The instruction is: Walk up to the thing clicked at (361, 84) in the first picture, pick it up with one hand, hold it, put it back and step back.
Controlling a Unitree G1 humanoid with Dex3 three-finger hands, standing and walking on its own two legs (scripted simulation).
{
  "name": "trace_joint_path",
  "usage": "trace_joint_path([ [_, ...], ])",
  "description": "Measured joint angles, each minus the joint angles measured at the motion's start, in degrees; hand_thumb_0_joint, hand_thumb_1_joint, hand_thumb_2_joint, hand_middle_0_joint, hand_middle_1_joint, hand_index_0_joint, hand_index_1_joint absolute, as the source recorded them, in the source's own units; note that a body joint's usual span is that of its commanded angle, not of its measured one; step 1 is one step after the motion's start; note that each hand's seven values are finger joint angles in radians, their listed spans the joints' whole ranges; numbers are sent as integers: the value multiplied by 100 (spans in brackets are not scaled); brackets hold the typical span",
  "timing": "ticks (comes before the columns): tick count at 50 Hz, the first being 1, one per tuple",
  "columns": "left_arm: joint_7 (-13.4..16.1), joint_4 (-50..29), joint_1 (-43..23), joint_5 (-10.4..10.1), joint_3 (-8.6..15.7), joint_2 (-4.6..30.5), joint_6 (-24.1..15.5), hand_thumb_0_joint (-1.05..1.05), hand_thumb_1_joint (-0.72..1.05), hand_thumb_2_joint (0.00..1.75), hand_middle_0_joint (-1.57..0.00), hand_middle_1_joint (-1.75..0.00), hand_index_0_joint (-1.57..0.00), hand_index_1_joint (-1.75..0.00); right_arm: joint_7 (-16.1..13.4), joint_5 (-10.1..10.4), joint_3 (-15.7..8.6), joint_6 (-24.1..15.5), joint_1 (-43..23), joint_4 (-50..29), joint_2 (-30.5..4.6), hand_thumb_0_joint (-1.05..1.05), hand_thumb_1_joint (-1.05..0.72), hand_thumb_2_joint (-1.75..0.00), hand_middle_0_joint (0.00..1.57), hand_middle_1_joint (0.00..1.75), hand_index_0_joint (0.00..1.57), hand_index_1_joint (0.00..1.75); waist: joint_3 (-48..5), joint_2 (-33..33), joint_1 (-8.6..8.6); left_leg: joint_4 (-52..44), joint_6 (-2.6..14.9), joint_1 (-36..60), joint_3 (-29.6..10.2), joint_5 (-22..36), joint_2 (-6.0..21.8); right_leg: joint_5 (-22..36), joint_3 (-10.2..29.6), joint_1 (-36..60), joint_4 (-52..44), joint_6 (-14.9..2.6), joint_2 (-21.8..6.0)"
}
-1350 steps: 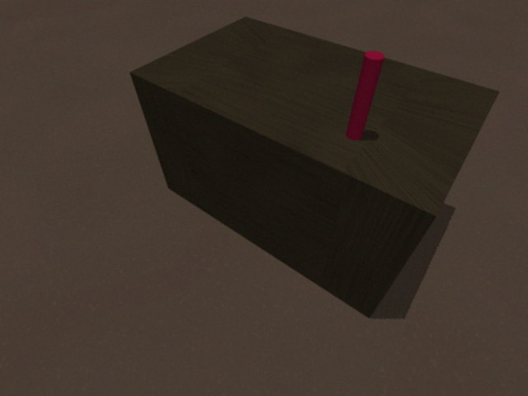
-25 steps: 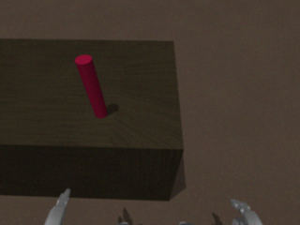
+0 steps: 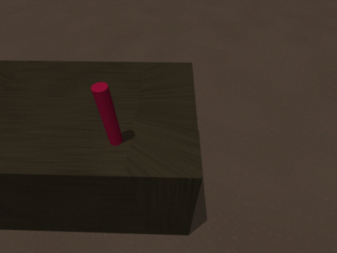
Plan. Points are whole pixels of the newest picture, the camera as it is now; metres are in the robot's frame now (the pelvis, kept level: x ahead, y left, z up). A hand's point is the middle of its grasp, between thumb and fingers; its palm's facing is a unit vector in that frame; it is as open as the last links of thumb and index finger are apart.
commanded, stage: stand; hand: left
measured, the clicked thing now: (109, 117) +0.52 +0.21 +0.00
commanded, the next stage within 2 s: none
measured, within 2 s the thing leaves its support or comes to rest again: neither
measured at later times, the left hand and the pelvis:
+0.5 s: hand out of the picture +0.06 +0.26 -0.15, palm faces -0.02 -0.94 -0.35, open 7.5 cm; pelvis +0.00 +0.01 +0.01, yaw -1 degrees
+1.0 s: hand out of the picture +0.07 +0.26 -0.15, palm faces -0.04 -0.94 -0.34, open 7.4 cm; pelvis +0.01 +0.01 +0.01, yaw -1 degrees
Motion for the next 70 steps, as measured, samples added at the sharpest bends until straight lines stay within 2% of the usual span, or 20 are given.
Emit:
trace_joint_path([
  [6, -6, 291, -199, -26, -4, -7, -10, 0, 19, 69, -19, -28, -20, -27, -20, 33, 38, -46, -95, 267, 2, 1, -91, -90, 20, 30, 20, 30, 29, 4, 0, -432, 18, 271, 30, 227, -22, 234, 22, 266, -433, 32, -25],
  [12, -23, 490, -369, -24, 7, 4, 0, 0, 60, 83, -20, -29, -20, -29, -13, 43, 25, -42, -214, 399, -35, 0, -91, -90, 20, 30, 20, 30, 32, 13, -7, -656, 36, 377, 54, 354, -43, 358, 43, 359, -642, 56, -47],
  [19, -32, 631, -447, -23, 10, 13, -6, 0, 82, 88, -20, -30, -21, -30, -1, 55, 15, -49, -301, 484, -89, 0, -91, -90, 20, 30, 20, 30, 49, 28, -13, -805, 50, 451, 76, 426, -50, 441, 64, 432, -803, 76, -56],
  [30, -35, 690, -506, -33, 0, 15, 0, 0, 89, 89, -20, -30, -21, -30, 15, 76, 28, -34, -411, 538, -137, 0, -91, -90, 20, 30, 20, 30, 52, 8, -20, -906, 68, 507, 114, 463, -54, 507, 100, 488, -934, 98, -60],
  [70, -69, 539, -541, -69, -12, 57, 27, 0, 90, 89, -20, -30, -21, -30, 41, 102, 58, -35, -464, 478, -180, 0, -91, -90, 20, 30, 20, 30, 60, -4, -38, -1002, 92, 573, 175, 383, -68, 442, 155, 529, -1022, 123, -76],
])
